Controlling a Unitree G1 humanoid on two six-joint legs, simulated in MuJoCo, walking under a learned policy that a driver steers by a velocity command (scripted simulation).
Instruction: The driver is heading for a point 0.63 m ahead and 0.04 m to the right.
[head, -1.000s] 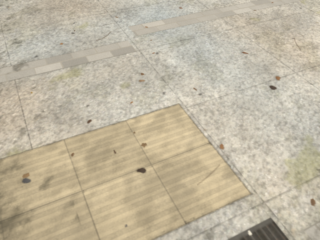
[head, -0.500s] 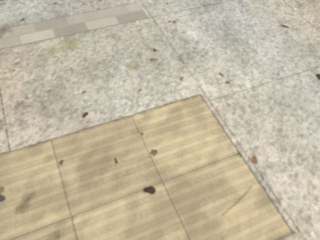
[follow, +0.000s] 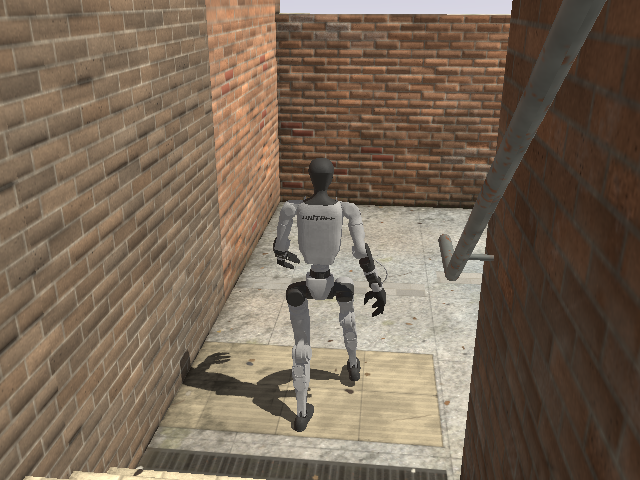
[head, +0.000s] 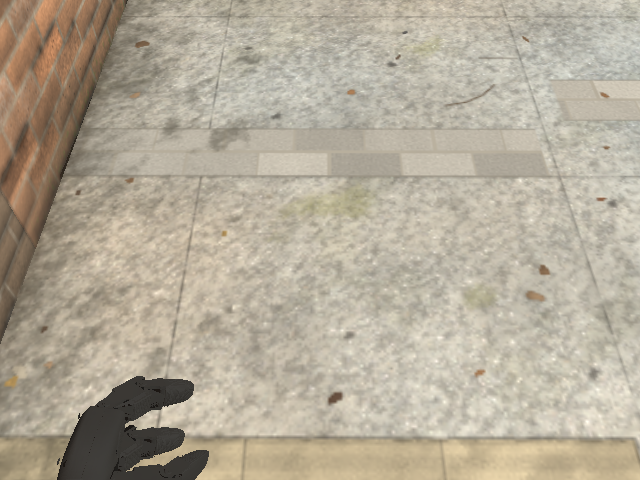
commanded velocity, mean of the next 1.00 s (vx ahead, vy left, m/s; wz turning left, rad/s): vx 0.65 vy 0.00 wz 0.35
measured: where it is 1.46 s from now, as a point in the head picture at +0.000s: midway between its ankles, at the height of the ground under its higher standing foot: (239, 331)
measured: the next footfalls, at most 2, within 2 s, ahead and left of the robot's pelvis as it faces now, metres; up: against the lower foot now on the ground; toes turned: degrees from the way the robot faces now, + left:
right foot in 0.06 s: +0.27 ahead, -0.16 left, +0.00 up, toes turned +6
left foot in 0.50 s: +0.61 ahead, +0.14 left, +0.00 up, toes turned +20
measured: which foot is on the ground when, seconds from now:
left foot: down 0.00-0.06, up 0.08-0.48, down 0.50-0.94, up 0.96-1.00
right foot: up 0.00-0.04, down 0.06-0.50, up 0.52-0.90, down 0.92-1.00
